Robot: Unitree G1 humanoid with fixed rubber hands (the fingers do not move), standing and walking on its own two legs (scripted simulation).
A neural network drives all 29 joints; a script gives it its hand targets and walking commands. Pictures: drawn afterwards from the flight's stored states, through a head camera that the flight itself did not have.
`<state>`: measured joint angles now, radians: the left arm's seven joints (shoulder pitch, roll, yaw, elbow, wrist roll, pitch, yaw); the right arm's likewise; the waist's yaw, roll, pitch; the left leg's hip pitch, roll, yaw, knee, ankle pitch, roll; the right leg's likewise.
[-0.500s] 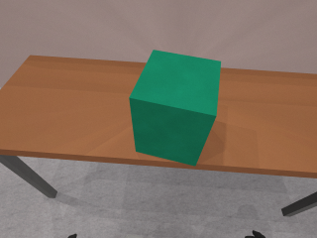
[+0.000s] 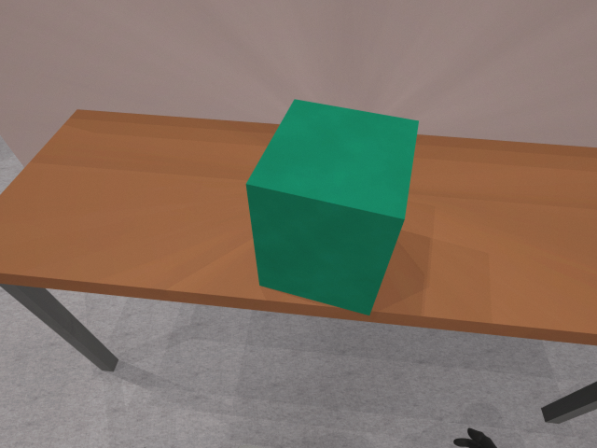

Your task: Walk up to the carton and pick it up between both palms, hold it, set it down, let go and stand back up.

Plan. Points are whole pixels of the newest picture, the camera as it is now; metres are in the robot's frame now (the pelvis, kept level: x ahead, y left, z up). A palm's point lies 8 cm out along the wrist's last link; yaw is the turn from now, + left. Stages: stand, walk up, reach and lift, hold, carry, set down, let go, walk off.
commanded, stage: walk up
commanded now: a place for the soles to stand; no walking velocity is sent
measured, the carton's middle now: (332, 209) +0.46 -0.03 +0.03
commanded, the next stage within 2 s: none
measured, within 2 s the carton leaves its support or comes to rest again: neither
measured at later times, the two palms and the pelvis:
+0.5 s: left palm out of the picture +0.09 +0.25 -0.13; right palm out of the picture +0.06 -0.28 -0.11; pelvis +0.03 -0.02 -0.01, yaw +2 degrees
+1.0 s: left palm out of the picture +0.09 +0.24 -0.11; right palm (492, 412) +0.19 -0.26 -0.10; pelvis +0.04 -0.03 +0.00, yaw +1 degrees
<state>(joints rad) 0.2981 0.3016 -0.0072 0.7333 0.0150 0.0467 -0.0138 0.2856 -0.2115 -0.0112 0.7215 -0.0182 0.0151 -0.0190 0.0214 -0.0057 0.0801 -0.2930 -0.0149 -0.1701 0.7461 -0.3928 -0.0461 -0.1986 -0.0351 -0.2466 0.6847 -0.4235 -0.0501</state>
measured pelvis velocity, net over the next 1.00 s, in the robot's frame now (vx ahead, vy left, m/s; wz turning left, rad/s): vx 0.04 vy -0.03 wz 0.02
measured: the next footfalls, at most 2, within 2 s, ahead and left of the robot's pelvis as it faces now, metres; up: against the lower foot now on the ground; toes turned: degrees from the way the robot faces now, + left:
right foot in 0.50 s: +0.12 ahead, -0.14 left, +0.00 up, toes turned -3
left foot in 0.82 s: +0.09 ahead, +0.08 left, +0.00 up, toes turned -2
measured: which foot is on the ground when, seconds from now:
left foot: down 0.00-0.54, up 0.56-0.80, down 0.82-1.00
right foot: down 0.00-0.30, up 0.32-0.48, down 0.50-1.00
